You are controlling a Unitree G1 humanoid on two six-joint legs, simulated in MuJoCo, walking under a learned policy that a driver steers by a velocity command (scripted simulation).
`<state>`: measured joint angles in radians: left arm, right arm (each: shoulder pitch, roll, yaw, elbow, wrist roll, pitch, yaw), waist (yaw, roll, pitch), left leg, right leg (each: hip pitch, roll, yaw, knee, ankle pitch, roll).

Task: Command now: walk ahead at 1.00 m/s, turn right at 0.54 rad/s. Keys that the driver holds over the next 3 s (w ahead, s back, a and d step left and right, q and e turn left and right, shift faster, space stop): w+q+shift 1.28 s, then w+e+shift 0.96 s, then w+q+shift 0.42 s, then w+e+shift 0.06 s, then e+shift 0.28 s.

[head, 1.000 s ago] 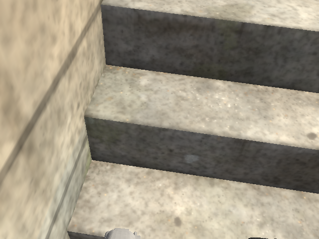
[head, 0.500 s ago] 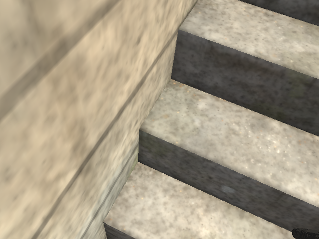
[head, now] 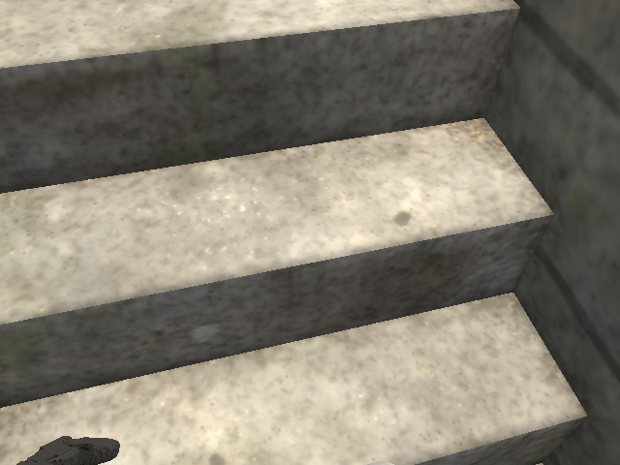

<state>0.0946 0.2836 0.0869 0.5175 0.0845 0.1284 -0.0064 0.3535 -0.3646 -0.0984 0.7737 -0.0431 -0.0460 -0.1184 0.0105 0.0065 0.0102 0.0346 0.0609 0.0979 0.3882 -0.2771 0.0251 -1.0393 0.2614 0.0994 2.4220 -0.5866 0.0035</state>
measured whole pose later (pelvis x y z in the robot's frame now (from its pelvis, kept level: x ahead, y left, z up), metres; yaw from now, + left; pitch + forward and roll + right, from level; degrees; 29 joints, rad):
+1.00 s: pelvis +0.41 -0.08 +0.36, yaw +23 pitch +3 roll +3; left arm -0.17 0.05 -0.07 0.39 0.10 -0.06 0.04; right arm 0.43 -0.25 -0.08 0.83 -0.05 -0.03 -0.02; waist -0.14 -0.01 0.00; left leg -0.45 -0.27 -0.18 0.75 -0.32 0.12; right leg -1.11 0.00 0.11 2.17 -0.23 -0.06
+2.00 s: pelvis +0.76 +0.13 +0.61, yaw +22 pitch +9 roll -1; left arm -0.39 0.14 -0.02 0.36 0.03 0.00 0.02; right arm 0.65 -0.19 -0.07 1.13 -0.07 -0.16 -0.08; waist -0.18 -0.03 0.02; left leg -0.05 0.07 0.28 0.23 -0.22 -0.01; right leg -1.16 0.05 -0.05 1.87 -0.61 -0.15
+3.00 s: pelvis +1.21 +0.34 +1.12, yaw +12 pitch +1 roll -4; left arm 0.14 0.25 0.06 0.71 0.03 0.03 0.06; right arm 0.25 -0.22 -0.05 0.72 -0.02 -0.10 -0.06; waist 0.06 -0.03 0.07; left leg -0.62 -0.12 -0.10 1.89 -0.09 -0.02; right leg -0.69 0.26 -0.10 1.07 -0.39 -0.23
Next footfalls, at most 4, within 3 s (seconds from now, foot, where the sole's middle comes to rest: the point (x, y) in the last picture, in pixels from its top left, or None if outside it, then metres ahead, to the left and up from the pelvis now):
0.24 right None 0.19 -0.27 -0.58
0.76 left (324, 402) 0.45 0.00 -0.38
1.20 right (414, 174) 0.74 -0.13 -0.17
1.64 left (211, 227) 0.62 0.18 -0.17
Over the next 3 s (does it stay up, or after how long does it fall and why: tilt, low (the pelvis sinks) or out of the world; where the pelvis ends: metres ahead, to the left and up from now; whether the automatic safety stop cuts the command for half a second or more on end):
stays up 1.21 0.34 1.12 its command is cut before an obstacle after 0.1 s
